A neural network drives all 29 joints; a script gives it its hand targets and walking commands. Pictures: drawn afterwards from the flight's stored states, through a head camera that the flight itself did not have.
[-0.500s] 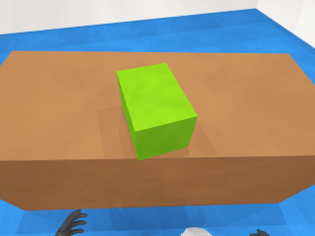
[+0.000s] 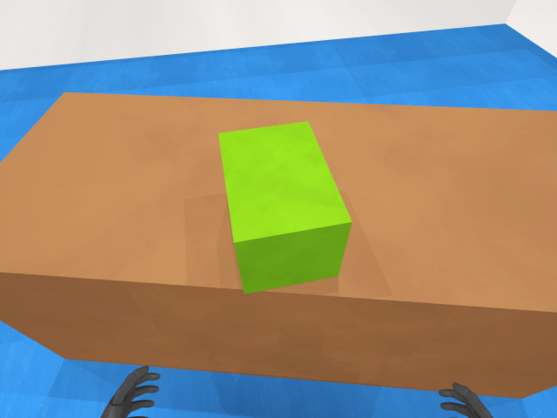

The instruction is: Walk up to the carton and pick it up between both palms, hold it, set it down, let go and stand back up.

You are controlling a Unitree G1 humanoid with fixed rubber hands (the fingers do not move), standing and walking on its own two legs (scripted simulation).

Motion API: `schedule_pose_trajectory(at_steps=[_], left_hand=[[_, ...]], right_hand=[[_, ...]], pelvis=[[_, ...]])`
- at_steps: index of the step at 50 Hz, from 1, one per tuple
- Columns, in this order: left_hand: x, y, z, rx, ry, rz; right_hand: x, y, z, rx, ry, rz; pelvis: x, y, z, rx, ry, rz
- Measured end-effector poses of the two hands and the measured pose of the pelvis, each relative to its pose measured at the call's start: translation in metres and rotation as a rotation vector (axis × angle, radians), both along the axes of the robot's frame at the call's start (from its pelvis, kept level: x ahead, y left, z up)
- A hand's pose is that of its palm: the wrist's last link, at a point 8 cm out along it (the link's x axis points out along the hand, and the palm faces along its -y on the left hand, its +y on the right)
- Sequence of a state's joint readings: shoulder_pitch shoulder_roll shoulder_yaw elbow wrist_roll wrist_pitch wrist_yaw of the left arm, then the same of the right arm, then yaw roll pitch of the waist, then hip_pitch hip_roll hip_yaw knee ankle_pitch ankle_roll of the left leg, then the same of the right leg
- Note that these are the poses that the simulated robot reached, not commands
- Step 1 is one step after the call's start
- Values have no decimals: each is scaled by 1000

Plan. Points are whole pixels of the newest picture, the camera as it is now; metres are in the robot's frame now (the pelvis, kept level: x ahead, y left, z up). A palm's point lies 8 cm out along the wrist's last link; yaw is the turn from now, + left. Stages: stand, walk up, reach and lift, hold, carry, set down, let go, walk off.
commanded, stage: walk up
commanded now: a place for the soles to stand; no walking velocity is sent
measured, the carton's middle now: (277, 203) +0.48 +0.03 -0.03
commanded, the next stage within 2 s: reach and lift in 0.46 s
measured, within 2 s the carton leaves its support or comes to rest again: neither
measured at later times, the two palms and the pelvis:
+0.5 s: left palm out of the picture +0.10 +0.28 -0.10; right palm out of the picture +0.13 -0.26 -0.08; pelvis +0.00 +0.00 +0.00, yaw +4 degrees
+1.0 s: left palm out of the picture +0.13 +0.24 -0.06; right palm out of the picture +0.11 -0.25 -0.02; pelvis -0.05 +0.00 +0.02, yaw -4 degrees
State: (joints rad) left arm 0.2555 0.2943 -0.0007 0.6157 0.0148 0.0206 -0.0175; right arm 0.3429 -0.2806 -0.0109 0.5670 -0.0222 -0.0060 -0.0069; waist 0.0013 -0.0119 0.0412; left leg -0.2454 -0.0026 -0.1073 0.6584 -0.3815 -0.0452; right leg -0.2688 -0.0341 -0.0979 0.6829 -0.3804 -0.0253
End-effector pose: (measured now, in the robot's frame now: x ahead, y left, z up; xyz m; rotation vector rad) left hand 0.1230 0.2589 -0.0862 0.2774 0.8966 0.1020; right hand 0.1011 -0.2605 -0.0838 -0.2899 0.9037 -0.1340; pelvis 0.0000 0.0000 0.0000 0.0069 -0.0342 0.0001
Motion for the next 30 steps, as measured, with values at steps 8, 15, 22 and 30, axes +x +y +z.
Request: schedule_pose_trajectory(at_steps=[8,15,22,30], left_hand=[[-9,5,-10,-2,37,30],[-11,10,-10,3,30,46],[-18,18,-10,12,33,73],[-8,17,-13,61,95,83]], right_hand=[[-1,-2,-2,-28,46,13],[10,-2,1,-45,36,35],[23,4,2,-44,17,67],[43,-12,-6,-38,-90,59]], pelvis=[[3,0,-2,-5,-1,26],[4,1,-3,-15,8,48],[4,2,-4,-17,7,65],[-4,-3,-9,-18,17,5]])
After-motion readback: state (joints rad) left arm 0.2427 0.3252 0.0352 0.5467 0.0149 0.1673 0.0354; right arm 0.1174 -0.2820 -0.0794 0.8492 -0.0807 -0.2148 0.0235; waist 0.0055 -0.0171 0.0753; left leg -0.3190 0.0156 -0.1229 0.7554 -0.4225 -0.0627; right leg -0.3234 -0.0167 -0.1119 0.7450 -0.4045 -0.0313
